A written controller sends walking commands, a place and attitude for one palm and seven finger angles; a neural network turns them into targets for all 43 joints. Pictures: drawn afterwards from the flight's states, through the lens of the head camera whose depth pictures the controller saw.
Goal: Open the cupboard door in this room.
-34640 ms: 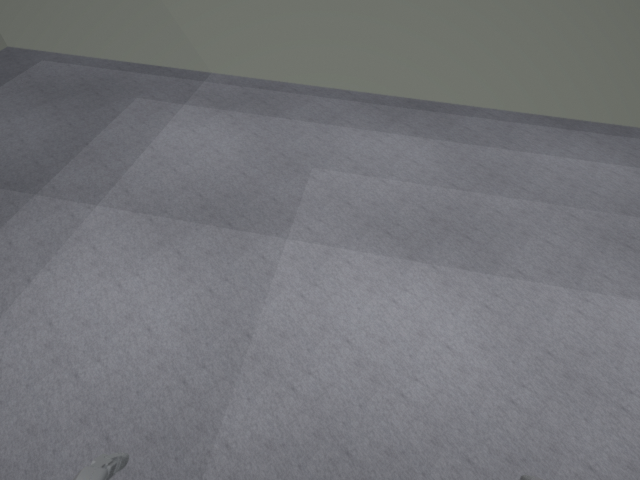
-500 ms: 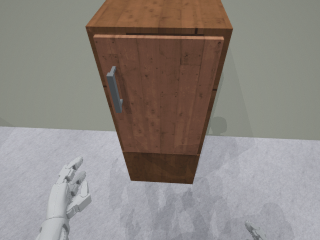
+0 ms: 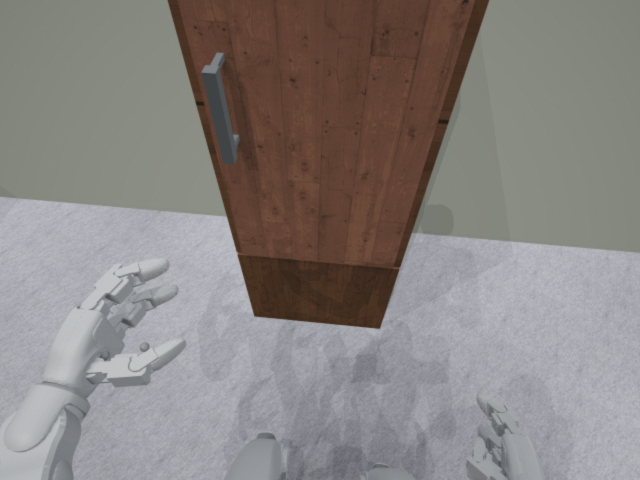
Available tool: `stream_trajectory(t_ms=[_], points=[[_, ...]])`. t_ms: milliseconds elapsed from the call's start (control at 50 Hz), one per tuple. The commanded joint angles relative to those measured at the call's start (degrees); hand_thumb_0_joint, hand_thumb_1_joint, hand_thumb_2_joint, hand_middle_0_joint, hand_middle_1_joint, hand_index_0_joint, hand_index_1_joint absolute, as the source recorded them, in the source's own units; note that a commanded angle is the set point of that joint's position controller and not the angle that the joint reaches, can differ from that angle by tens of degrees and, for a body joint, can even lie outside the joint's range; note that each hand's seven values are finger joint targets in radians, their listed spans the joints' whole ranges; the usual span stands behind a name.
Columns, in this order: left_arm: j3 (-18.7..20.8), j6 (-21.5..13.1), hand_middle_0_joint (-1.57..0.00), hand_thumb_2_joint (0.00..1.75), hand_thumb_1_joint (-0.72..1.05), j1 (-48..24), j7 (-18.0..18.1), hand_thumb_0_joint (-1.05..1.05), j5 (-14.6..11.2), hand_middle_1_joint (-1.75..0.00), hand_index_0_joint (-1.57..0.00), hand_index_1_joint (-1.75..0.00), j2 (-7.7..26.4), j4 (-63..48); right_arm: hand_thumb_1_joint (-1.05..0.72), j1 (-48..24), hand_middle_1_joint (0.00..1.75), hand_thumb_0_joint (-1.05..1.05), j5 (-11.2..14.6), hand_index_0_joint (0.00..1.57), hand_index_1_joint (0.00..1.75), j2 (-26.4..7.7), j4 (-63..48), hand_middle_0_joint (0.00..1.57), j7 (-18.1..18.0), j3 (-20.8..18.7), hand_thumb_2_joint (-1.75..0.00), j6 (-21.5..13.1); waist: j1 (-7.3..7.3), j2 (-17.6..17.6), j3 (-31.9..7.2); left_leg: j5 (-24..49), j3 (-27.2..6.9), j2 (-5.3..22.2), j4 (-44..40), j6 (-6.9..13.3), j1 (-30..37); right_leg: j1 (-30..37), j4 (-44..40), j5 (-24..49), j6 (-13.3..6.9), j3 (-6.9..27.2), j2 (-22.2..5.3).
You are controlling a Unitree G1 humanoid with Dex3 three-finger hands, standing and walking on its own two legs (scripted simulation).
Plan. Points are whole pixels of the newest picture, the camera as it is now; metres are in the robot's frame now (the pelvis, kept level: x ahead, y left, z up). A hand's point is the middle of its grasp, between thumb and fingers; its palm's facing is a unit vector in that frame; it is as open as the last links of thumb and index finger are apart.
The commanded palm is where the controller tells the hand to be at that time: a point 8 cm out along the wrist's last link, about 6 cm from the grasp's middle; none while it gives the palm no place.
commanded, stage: raise the hand with hooked fingers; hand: left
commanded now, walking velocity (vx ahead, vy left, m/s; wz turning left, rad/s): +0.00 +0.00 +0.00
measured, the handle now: (224, 111) +0.60 +0.18 +0.12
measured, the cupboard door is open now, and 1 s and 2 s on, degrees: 0 0 0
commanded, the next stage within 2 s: move the hooked fingers beside the handle in 1.40 s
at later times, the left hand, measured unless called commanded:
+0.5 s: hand (62, 293) +0.28 +0.29 +0.11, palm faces +0.00 -1.00 -0.05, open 13.2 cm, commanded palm +0.26 +0.34 +0.11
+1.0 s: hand (21, 261) +0.30 +0.32 +0.14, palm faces -0.02 -1.00 -0.04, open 14.0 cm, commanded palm +0.27 +0.37 +0.14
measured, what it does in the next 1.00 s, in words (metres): stands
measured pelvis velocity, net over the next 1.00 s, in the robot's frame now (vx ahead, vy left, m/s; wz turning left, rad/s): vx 0.01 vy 0.05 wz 0.00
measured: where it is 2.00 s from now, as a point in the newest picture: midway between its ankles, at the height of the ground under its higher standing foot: outside the picture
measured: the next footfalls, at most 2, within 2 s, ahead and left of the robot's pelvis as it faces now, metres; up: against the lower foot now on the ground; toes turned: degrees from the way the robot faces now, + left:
none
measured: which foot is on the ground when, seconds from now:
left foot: down 0.00-1.00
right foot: down 0.00-1.00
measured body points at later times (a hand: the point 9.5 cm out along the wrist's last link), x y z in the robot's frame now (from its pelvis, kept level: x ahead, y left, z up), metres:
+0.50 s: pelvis +0.02 +0.06 +0.03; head +0.06 +0.07 +0.48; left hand +0.28 +0.35 +0.11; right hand +0.20 -0.19 -0.03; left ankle +0.07 +0.12 -0.67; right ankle +0.00 -0.07 -0.67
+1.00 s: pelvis +0.01 +0.05 +0.05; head +0.03 +0.06 +0.50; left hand +0.30 +0.38 +0.15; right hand +0.15 -0.20 -0.03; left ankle +0.07 +0.12 -0.67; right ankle +0.00 -0.07 -0.67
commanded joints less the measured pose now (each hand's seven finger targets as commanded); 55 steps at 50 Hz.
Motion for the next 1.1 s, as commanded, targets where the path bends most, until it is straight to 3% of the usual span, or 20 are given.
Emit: stream_trajectory(t_ms=[0,60,120,140,180,260,320,340,360,420,500,560,620,640,700,800,880,960,1040,1080], points=[[12.81,2.34,-0.26,0.54,0.06,2.16,2.02,0.0,-4.25,-0.84,-0.26,-0.84,10.42,-11.16,-0.9,-2.78,0.3,0.0,-0.19,0.2,0.3,-8.67,-10.92,0.2,-0.34,-4.41,-0.9,-2.8,3.31,-3.77,-15.82,11.36,-0.85,-1.91,-9.08,2.33,11.0,12.71,-17.42,18.18,7.07,15.05,-5.12],[13.41,-1.53,-0.27,0.51,-0.01,2.8,4.95,0.0,-4.16,-0.88,-0.27,-0.88,8.8,-14.58,-0.9,-1.4,0.3,0.0,-0.74,0.2,0.3,-8.1,-10.42,0.2,0.76,-4.87,-0.9,-3.21,3.68,-2.89,-16.61,16.56,-0.65,-1.88,-11.61,2.14,14.94,12.34,-14.07,27.28,5.81,10.12,-2.79],[8.51,-4.68,-0.27,0.48,-0.08,0.8,6.05,0.0,-1.57,-0.93,-0.27,-0.93,5.72,-13.15,-0.9,-0.37,0.3,0.0,-1.06,0.2,0.3,-8.94,-9.1,0.2,1.57,-5.3,-0.9,-3.48,0.58,-1.39,-11.33,15.46,-0.37,-1.77,-12.33,2.49,17.31,4.85,-13.23,22.74,4.65,6.57,-1.09],[7.55,-4.96,-0.27,0.47,-0.1,-0.6,5.45,0.0,-1.06,-0.94,-0.27,-0.94,5.92,-12.43,-0.9,0.03,0.3,0.0,-1.12,0.2,0.3,-9.57,-9.23,0.2,1.63,-5.4,-0.9,-3.44,-0.02,-3.17,-10.12,15.26,-0.68,-1.72,-11.97,2.71,17.06,3.61,-12.9,21.67,4.5,6.44,-0.67],[6.56,-5.25,-0.27,0.45,-0.15,-1.26,4.16,0.0,-0.35,-0.98,-0.27,-0.98,6.29,-11.89,-0.9,0.83,0.3,0.0,-0.85,0.2,0.3,-10.28,-9.06,0.2,1.55,-5.55,-0.9,-3.65,-0.69,-0.99,-11.54,13.28,-0.77,-1.61,-12.67,2.67,18.35,2.37,-13.44,17.73,3.93,5.8,-0.7],[8.77,-4.05,-0.28,0.41,-0.24,-4.8,2.08,0.0,-1.6,-1.03,-0.28,-1.03,10.4,-16.29,-0.9,1.21,0.3,0.0,-0.41,0.2,0.3,-11.17,-9.83,0.2,0.89,-5.39,-0.9,-4.05,0.08,2.71,-16.91,15.22,-1.81,-1.26,-14.47,2.43,24.08,4.25,-14.03,17.42,3.06,5.05,-0.49],[10.76,-4.12,-0.29,0.38,-0.31,-5.24,3.39,0.0,-1.94,-1.08,-0.29,-1.08,12.33,-21.27,-0.9,1.09,0.3,0.0,-0.34,0.2,0.3,-10.88,-9.97,0.2,0.73,-5.09,-0.9,-4.46,0.92,6.7,-19.76,20.3,-3.17,-0.53,-16.07,1.55,29.88,4.85,-13.95,18.33,2.6,3.99,-0.44],[11.9,-3.6,-0.29,0.37,-0.34,-5.31,3.98,0.0,-2.06,-1.1,-0.29,-1.1,13.31,-20.99,-0.9,1.3,0.3,0.0,-0.61,0.2,0.3,-11.04,-9.87,0.2,0.78,-4.86,-0.9,-4.3,1.33,6.74,-18.97,22.41,-3.84,-0.31,-16.37,1.15,30.48,4.89,-13.77,19.05,2.32,3.7,-0.09],[11.13,-3.46,-0.29,0.36,-0.36,-5.37,4.56,0.0,-2.15,-1.11,-0.29,-1.11,12.04,-21.9,-0.9,0.99,0.3,0.0,-0.51,0.2,0.3,-10.66,-9.89,0.2,0.89,-4.72,-0.9,-4.14,1.13,7.63,-18.13,23.67,-4.18,-0.05,-16.95,0.67,31.55,4.37,-14.0,18.84,2.4,3.31,-0.14],[10.11,-1.19,-0.29,0.33,-0.43,-5.77,5.14,0.0,-1.94,-1.15,-0.29,-1.15,10.45,-17.04,-0.9,0.57,0.3,0.0,-0.33,0.2,0.3,-10.81,-9.81,0.2,1.03,-4.52,-0.9,-3.02,0.14,5.67,-12.22,19.44,-5.1,0.36,-19.04,0.12,29.82,3.07,-15.48,16.09,2.65,2.58,0.04],[8.64,4.01,-0.3,0.3,-0.5,-10.04,2.97,0.0,-1.01,-1.2,-0.3,-1.2,10.61,-9.98,-0.9,0.02,0.3,0.0,0.25,0.2,0.3,-11.56,-10.78,0.2,0.55,-4.14,-0.9,-1.35,-0.16,3.24,-8.43,12.29,-5.91,0.19,-21.92,0.09,27.86,3.53,-17.46,13.48,2.58,2.41,0.12],[9.0,6.28,-0.3,0.3,-0.5,-15.21,0.86,0.0,-1.12,-1.2,-0.3,-1.2,12.51,-9.65,-0.9,-0.42,0.3,0.0,0.48,0.2,0.3,-11.7,-11.61,0.2,0.06,-3.73,-0.9,-0.88,0.01,4.68,-9.74,10.86,-5.76,-0.25,-22.98,0.18,29.83,5.02,-18.85,13.45,2.27,2.79,0.08],[11.01,5.5,-0.3,0.3,-0.5,-18.99,0.51,0.0,-1.24,-1.2,-0.3,-1.2,15.28,-11.67,-0.9,-0.76,0.3,0.0,0.23,0.2,0.3,-11.58,-11.77,0.2,-0.29,-3.44,-0.9,-1.03,0.06,3.95,-12.19,9.43,-6.85,-0.04,-24.15,0.19,32.88,5.69,-19.66,12.64,2.15,2.92,0.21],[11.71,5.0,-0.3,0.3,-0.5,-20.68,0.58,0.0,-1.23,-1.2,-0.3,-1.2,16.6,-11.98,-0.9,-0.81,0.3,0.0,0.08,0.2,0.3,-11.79,-11.59,0.2,-0.31,-3.21,-0.9,-1.0,0.46,6.06,-12.0,9.39,-6.92,-0.17,-24.35,-0.13,33.77,5.96,-19.78,12.58,1.76,3.21,0.5],[13.21,3.42,-0.3,0.3,-0.5,-23.61,0.67,0.0,-1.67,-1.2,-0.3,-1.2,17.76,-10.97,-0.9,-1.26,0.3,0.0,0.11,0.2,0.3,-11.48,-10.95,0.2,-0.59,-2.86,-0.9,-1.08,-0.03,5.53,-10.76,5.98,-7.43,-0.08,-25.88,-0.01,34.28,5.96,-20.87,11.24,1.85,3.38,0.41],[13.78,5.32,-0.3,0.3,-0.5,-25.68,-1.38,0.0,-1.67,-1.2,-0.3,-1.2,18.97,-3.06,-0.9,-1.29,0.3,0.0,0.52,0.2,0.3,-11.77,-10.23,0.2,-1.15,-2.56,-0.9,-0.91,0.01,4.58,-7.79,0.25,-6.79,-0.64,-27.59,0.82,31.33,7.62,-22.87,9.38,1.88,3.73,0.15],[14.0,7.05,-0.3,0.3,-0.5,-28.12,-3.5,0.0,-1.58,-1.2,-0.3,-1.2,21.14,-2.6,-0.9,-0.97,0.3,0.0,0.8,0.2,0.3,-12.02,-10.42,0.2,-1.25,-2.62,-0.9,-1.48,0.39,6.72,-9.85,2.61,-6.11,-1.05,-27.61,1.11,33.1,9.55,-24.04,10.66,1.68,4.01,0.05],[13.53,7.05,-0.3,0.3,-0.5,-24.83,-4.53,0.0,-2.78,-1.2,-0.3,-1.2,19.44,-0.75,-0.9,-0.33,0.3,0.0,0.75,0.2,0.3,-12.11,-10.53,0.2,-0.79,-2.88,-0.9,-2.1,0.48,1.79,-8.47,6.05,-4.53,-1.54,-26.39,1.88,30.96,10.94,-25.04,12.28,1.8,4.3,0.38],[15.31,6.36,-0.3,0.3,-0.5,-25.33,-4.25,0.0,-3.23,-1.2,-0.3,-1.2,20.8,1.1,-0.9,0.28,0.3,0.0,0.49,0.2,0.3,-12.49,-10.09,0.2,-0.38,-3.2,-0.9,-2.12,0.73,0.94,-6.94,6.9,-3.25,-2.06,-25.18,2.07,28.9,10.9,-25.15,12.19,1.87,5.04,0.33],[15.62,5.31,-0.3,0.3,-0.5,-26.35,-3.64,0.0,-2.9,-1.2,-0.3,-1.2,21.25,-1.2,-0.9,0.25,0.3,0.0,0.5,0.2,0.3,-12.23,-10.23,0.2,-0.15,-3.34,-0.9,-2.29,0.84,4.12,-9.0,7.78,-2.88,-2.16,-24.91,2.05,30.18,10.98,-24.74,12.53,1.96,5.17,0.07]])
